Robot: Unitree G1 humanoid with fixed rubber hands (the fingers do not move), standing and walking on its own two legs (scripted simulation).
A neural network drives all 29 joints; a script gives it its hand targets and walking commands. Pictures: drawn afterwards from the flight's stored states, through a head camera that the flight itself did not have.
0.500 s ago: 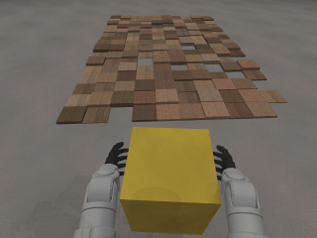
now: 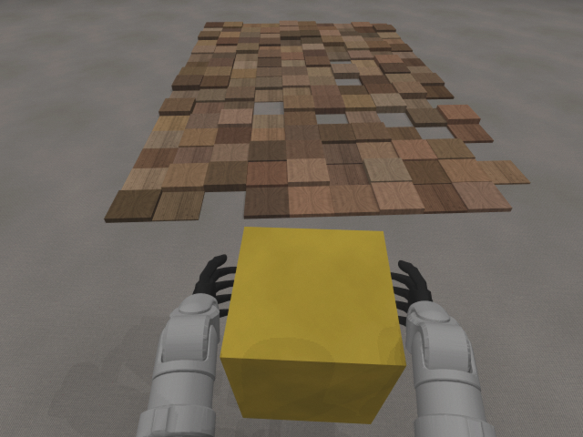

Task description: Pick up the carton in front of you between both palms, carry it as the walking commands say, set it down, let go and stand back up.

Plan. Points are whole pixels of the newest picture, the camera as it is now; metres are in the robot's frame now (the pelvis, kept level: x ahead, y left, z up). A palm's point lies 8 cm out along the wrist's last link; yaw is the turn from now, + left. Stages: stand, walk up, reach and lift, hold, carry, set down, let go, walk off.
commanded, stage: hold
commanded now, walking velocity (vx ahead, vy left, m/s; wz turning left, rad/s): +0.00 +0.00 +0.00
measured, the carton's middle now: (309, 328) +0.30 +0.00 -0.03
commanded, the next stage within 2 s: carry in 0.30 s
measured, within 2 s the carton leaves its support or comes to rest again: neither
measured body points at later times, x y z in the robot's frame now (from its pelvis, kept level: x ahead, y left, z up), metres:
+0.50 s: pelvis +0.03 +0.01 -0.01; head -0.01 +0.02 +0.44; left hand +0.33 +0.17 +0.05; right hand +0.33 -0.14 +0.06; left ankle +0.02 +0.14 -0.74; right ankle +0.03 -0.13 -0.74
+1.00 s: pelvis +0.26 +0.02 +0.00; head +0.25 +0.03 +0.45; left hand +0.52 +0.20 +0.08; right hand +0.55 -0.11 +0.08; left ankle +0.34 +0.15 -0.71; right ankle +0.16 -0.08 -0.74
